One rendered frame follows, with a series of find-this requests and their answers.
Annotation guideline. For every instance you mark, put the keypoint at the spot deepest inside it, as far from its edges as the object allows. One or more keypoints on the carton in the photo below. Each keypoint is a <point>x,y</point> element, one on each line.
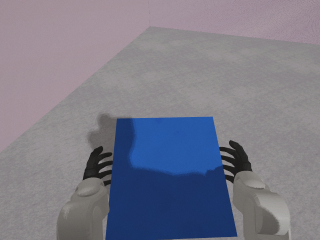
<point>168,181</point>

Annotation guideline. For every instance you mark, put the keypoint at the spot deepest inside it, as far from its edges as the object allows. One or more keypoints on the right robot forearm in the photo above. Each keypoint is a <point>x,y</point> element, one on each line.
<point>266,215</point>

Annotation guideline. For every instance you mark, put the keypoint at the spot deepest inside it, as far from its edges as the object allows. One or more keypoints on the left robot hand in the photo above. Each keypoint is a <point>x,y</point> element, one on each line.
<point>92,167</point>

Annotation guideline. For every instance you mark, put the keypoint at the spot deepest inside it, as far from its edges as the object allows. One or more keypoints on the left robot forearm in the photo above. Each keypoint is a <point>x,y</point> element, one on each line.
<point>81,218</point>

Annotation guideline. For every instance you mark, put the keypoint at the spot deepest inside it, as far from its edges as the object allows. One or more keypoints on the right robot hand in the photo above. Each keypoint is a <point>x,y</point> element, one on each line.
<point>240,160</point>

